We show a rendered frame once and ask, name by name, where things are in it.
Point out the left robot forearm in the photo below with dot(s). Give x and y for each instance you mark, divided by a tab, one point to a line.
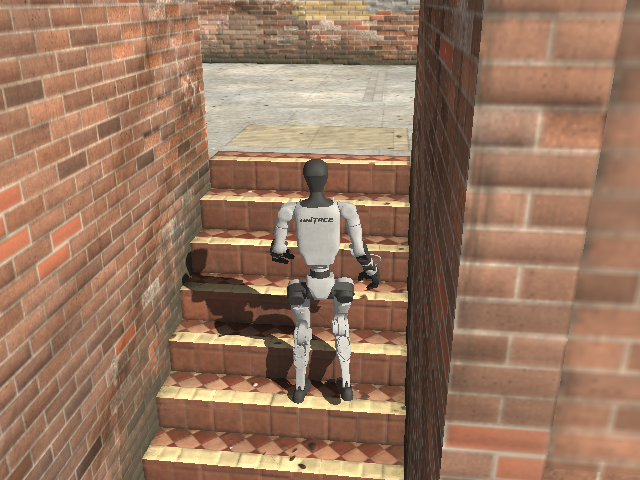
274	255

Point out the right robot hand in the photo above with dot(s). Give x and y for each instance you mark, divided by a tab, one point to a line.
375	279

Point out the robot right upper arm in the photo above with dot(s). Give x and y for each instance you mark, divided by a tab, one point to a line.
349	211

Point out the left robot hand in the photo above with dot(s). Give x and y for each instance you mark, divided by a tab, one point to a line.
286	255

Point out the right robot shin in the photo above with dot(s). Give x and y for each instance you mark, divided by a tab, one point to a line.
343	352

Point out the right robot forearm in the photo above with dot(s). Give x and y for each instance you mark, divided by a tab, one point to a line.
366	262

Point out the robot left upper arm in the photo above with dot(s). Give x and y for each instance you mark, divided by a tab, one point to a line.
285	214

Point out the right robot thigh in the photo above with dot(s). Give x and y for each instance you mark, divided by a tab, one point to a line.
343	296

